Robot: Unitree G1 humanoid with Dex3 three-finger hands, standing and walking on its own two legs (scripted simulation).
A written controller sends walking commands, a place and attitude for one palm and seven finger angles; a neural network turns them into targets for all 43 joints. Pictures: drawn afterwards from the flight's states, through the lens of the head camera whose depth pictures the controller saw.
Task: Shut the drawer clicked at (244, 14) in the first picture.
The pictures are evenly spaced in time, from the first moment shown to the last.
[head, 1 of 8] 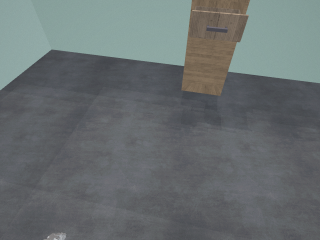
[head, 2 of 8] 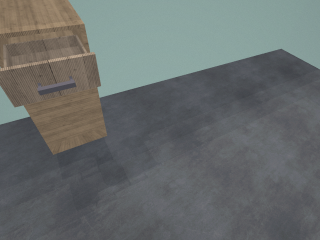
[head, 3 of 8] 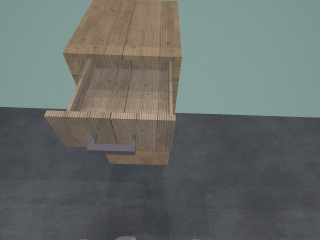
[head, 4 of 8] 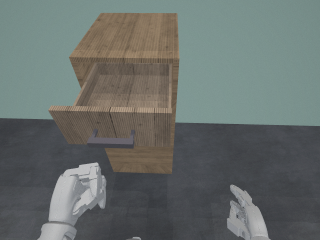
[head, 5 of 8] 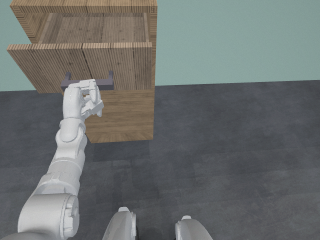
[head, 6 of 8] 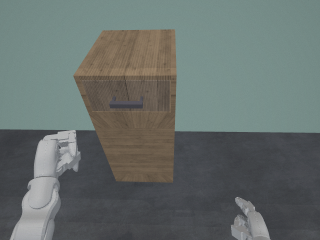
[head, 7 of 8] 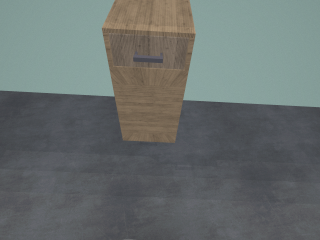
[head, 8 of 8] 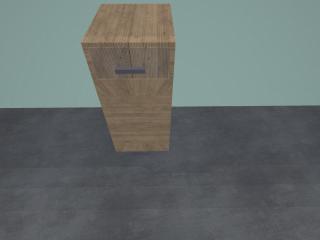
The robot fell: no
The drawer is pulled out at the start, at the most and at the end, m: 0.25 0.25 0.00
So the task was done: yes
